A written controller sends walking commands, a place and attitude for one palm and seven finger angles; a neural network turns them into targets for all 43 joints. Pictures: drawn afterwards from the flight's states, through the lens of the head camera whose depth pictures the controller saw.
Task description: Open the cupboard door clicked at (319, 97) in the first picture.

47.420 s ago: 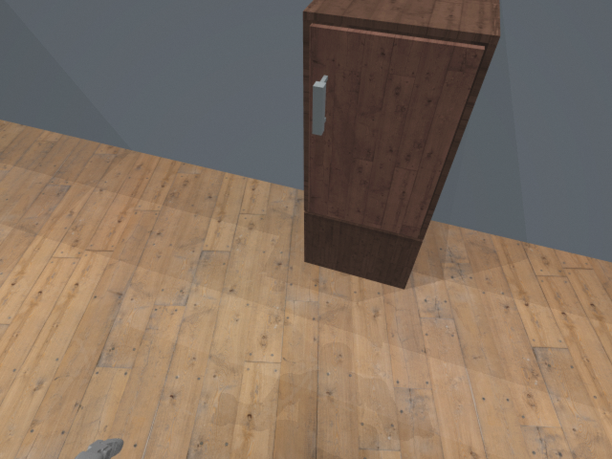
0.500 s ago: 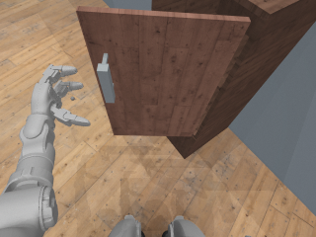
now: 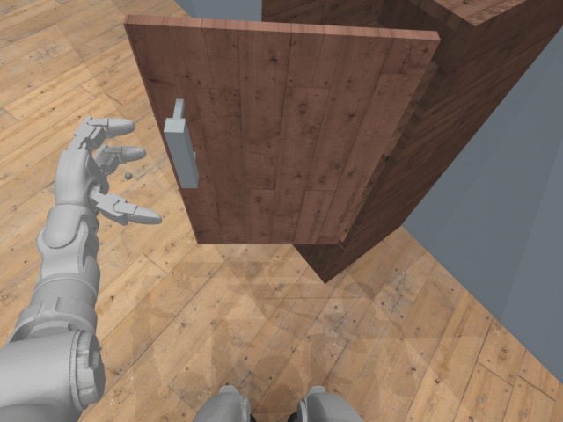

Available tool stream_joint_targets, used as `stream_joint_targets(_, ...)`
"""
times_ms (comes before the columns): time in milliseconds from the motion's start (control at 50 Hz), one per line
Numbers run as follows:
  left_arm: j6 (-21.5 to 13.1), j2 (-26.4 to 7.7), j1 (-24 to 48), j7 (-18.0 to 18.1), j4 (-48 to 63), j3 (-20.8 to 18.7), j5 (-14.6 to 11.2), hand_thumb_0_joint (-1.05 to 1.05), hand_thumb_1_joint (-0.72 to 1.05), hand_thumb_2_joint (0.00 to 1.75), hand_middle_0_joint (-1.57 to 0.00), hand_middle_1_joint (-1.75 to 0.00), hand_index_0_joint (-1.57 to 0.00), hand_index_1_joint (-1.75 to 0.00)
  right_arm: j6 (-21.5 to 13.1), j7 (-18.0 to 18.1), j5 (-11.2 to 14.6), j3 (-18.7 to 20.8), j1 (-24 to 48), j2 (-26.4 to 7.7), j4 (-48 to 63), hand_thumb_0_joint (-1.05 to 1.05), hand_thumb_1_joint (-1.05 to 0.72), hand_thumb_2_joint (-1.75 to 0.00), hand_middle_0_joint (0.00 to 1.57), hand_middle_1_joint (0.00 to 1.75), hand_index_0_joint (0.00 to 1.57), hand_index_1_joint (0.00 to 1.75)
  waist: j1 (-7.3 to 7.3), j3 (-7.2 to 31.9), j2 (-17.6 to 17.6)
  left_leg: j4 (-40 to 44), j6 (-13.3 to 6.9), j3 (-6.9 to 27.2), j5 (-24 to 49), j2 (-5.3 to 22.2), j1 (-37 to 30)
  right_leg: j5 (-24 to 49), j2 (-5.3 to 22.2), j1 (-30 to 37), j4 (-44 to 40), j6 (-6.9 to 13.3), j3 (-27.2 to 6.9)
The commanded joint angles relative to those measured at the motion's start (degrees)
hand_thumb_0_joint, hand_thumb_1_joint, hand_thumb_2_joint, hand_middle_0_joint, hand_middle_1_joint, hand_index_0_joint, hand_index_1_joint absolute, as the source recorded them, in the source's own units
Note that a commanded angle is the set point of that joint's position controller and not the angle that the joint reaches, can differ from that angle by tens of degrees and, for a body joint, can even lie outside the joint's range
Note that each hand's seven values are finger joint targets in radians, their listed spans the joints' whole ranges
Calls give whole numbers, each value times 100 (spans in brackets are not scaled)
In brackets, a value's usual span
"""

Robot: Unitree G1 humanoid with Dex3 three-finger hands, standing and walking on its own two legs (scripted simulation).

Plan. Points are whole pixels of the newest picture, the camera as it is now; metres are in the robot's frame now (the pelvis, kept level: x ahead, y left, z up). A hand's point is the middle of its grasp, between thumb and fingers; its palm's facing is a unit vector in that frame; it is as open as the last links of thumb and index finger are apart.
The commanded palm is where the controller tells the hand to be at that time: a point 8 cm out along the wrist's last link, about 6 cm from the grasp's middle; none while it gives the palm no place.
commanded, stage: move the hooked fingers beside the handle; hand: left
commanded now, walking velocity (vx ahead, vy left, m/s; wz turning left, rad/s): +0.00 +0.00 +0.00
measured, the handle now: (185, 145) +0.50 +0.14 +0.05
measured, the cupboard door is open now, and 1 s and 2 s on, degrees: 55 55 56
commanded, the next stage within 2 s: slide the fingers in behind the handle in 0.42 s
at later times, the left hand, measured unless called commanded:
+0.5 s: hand (126, 180) +0.44 +0.21 +0.05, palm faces +0.02 -1.00 +0.01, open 14.0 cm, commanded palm +0.41 +0.25 +0.06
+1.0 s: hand (153, 179) +0.44 +0.17 +0.05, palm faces +0.02 -1.00 +0.00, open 14.0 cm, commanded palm +0.41 +0.21 +0.06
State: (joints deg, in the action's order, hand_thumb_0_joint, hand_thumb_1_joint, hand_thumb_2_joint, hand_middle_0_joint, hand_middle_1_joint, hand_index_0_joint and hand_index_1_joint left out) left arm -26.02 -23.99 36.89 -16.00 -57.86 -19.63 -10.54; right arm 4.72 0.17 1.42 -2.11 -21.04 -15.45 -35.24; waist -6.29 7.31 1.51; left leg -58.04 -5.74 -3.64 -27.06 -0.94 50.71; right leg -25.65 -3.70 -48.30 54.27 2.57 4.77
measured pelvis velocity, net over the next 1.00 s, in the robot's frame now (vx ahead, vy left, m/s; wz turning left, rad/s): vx -0.01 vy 0.00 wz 0.01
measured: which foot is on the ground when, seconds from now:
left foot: down 0.00-1.00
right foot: down 0.00-1.00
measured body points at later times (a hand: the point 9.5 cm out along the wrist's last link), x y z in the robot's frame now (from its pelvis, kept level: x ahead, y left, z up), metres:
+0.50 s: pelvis +0.00 +0.00 +0.00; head +0.10 +0.02 +0.44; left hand +0.43 +0.26 +0.05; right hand +0.06 -0.26 -0.11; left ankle +0.00 +0.05 -0.67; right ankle +0.00 -0.10 -0.67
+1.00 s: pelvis -0.01 +0.00 +0.00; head +0.09 +0.02 +0.44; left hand +0.43 +0.23 +0.05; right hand +0.05 -0.26 -0.12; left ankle +0.00 +0.05 -0.67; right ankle +0.00 -0.10 -0.67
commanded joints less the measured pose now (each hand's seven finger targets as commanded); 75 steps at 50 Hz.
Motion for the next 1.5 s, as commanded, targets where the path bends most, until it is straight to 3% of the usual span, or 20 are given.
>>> stream_joint_targets(0, -363, -1316, 2213, 3, 1137, -142, -63, 0, -50, 30, -30, -120, -30, -120, -123, 100, 21, 416, -566, -1014, 369, 0, -90, -90, 20, 30, 20, 30, -58, 2290, 390, 612, 502, 908, 2563, 278, -2210, 1682, 99, 465, -471, -76, -373)
stream_joint_targets(40, -386, -1188, 2195, -12, 1183, -57, -78, 0, -50, 30, -30, -120, -30, -120, -147, 84, 19, 413, -511, -989, 398, 0, -90, -90, 20, 30, 20, 30, -28, 2298, 573, 615, 526, 918, 2554, 271, -2292, 1619, 103, 405, -473, -64, -364)
stream_joint_targets(140, -379, -1282, 2254, -29, 1048, -117, -90, 0, -50, 30, -30, -120, -30, -120, -152, 100, 23, 400, -459, -1008, 401, 0, -90, -90, 20, 30, 20, 30, -45, 2282, 370, 576, 478, 878, 2392, 238, -2047, 1654, 115, 537, -452, -76, -398)
stream_joint_targets(180, -423, -1366, 2361, -37, 1178, -132, -54, 0, -50, 30, -30, -120, -30, -120, -161, 101, 15, 394, -463, -1011, 394, 0, -90, -90, 20, 30, 20, 30, -5, 2445, 621, 549, 513, 908, 2578, 241, -2248, 1691, 117, 479, -405, -57, -392)
stream_joint_targets(260, -409, -1160, 2399, -47, 1166, 15, -111, 0, -50, 30, -30, -120, -30, -120, -178, 98, 25, 396, -435, -995, 391, 0, -90, -90, 20, 30, 20, 30, -73, 2342, 505, 532, 511, 955, 2629, 253, -2251, 1680, 108, 402, -409, -54, -362)
stream_joint_targets(280, -380, -1330, 2185, -38, 1088, -172, -106, 0, -50, 30, -30, -120, -30, -120, -167, 96, 25, 411, -470, -1032, 388, 0, -90, -90, 20, 30, 20, 30, 4, 2432, 393, 540, 515, 945, 2686, 259, -2256, 1727, 99, 482, -412, -62, -368)
stream_joint_targets(380, -341, -1214, 2089, -40, 1225, -47, -111, 0, -50, 30, -30, -120, -30, -120, -153, 92, 39, 421, -449, -1021, 393, 0, -90, -90, 20, 30, 20, 30, -4, 2404, 471, 565, 566, 984, 2824, 293, -2398, 1707, 99, 377, -430, -63, -341)
stream_joint_targets(400, -326, -982, 2236, -34, 1239, 150, -136, 0, -50, 30, -30, -120, -30, -120, -157, 85, 41, 407, -415, -983, 406, 0, -90, -90, 20, 30, 20, 30, -80, 2279, 455, 588, 559, 983, 2743, 288, -2353, 1675, 101, 326, -446, -73, -323)
stream_joint_targets(500, -369, -1230, 2400, 78, 1201, -61, -73, 0, -50, 30, -30, -120, -30, -120, -177, 95, 27, 414, -451, -1013, 350, 0, -90, -90, 20, 30, 20, 30, -55, 2292, 368, 601, 534, 989, 2408, 274, -2212, 1507, 110, 352, -433, -64, -342)
stream_joint_targets(580, -433, -933, 2213, 128, 1391, 141, -80, 0, -50, 30, -30, -120, -30, -120, -212, 53, 15, 440, -466, -994, 370, 0, -90, -90, 20, 30, 20, 30, -24, 2594, 598, 587, 624, 1070, 2878, 308, -2647, 1593, 97, 243, -405, -54, -301)
stream_joint_targets(620, -394, -755, 2303, 176, 1220, 262, -74, 0, -50, 30, -30, -120, -30, -120, -196, 41, 17, 437, -439, -972, 326, 0, -90, -90, 20, 30, 20, 30, -77, 2320, 452, 617, 620, 1077, 2648, 314, -2474, 1475, 98, 152, -423, -63, -276)
stream_joint_targets(680, -362, -971, 2219, 279, 1123, 55, -27, 0, -50, 30, -30, -120, -30, -120, -194, 36, 3, 432, -471, -1003, 356, 0, -90, -90, 20, 30, 20, 30, -18, 2338, 298, 619, 536, 964, 2443, 249, -2193, 1535, 109, 408, -426, -59, -335)
stream_joint_targets(740, -420, -709, 2272, 375, 1357, 241, 8, 0, -50, 30, -30, -120, -30, -120, -195, 7, -1, 438, -421, -938, 414, 0, -90, -90, 20, 30, 20, 30, -24, 2430, 424, 606, 563, 971, 2543, 258, -2337, 1573, 111, 358, -409, -65, -328)
stream_joint_targets(820, -472, -793, 2078, 468, 1434, 128, 28, 0, -50, 30, -30, -120, -30, -120, -195, -18, -3, 446, -416, -936, 442, 0, -90, -90, 20, 30, 20, 30, 31, 2472, 360, 602, 544, 901, 2517, 240, -2234, 1660, 107, 527, -407, -66, -365)
stream_joint_targets(1000, -500, -322, 2608, 733, 1198, 519, 145, 0, -50, 30, -30, -120, -30, -120, -225, -34, -19, 445, -385, -909, 342, 0, -90, -90, 20, 30, 20, 30, -145, 2198, 394, 622, 543, 1002, 2037, 253, -2221, 1267, 128, 89, -401, -70, -329)
stream_joint_targets(1160, -521, -474, 2227, 864, 1244, 322, 190, 0, -50, 30, -30, -120, -30, -120, -201, -77, -41, 459, -426, -902, 404, 0, -90, -90, 20, 30, 20, 30, -12, 2495, 166, 534, 488, 851, 2389, 190, -2031, 1761, 118, 627, -345, -69, -399)
stream_joint_targets(1240, -449, -306, 2125, 918, 1267, 410, 165, 0, -50, 30, -30, -120, -30, -120, -178, -96, -20, 447, -366, -857, 448, 0, -90, -90, 20, 30, 20, 30, -21, 2255, 46, 553, 438, 743, 2146, 155, -1782, 1766, 127, 739, -428, -92, -445)
stream_joint_targets(1320, -532, 24, 2198, 987, 1667, 671, 171, 0, -50, 30, -30, -120, -30, -120, -226, -115, -20, 473, -345, -804, 456, 0, -90, -90, 20, 30, 20, 30, -34, 2521, 307, 538, 469, 775, 2353, 180, -2135, 1857, 127, 663, -396, -88, -428)
stream_joint_targets(1420, -514, 165, 2284, 1071, 1489, 816, 224, 0, -50, 30, -30, -120, -30, -120, -248, -134, -21, 468, -323, -804, 392, 0, -90, -90, 20, 30, 20, 30, -115, 2198, 118, 545, 429, 758, 2042, 152, -1884, 1707, 139, 599, -450, -97, -445)
stream_joint_targets(1480, -563, 231, 2340, 1083, 1590, 894, 257, 0, -50, 30, -30, -120, -30, -120, -272, -136, -27, 484, -320, -803, 376, 0, -90, -90, 20, 30, 20, 30, -98, 2398, 262, 512, 432, 772, 2128, 145, -2034, 1760, 144, 583, -413, -88, -463)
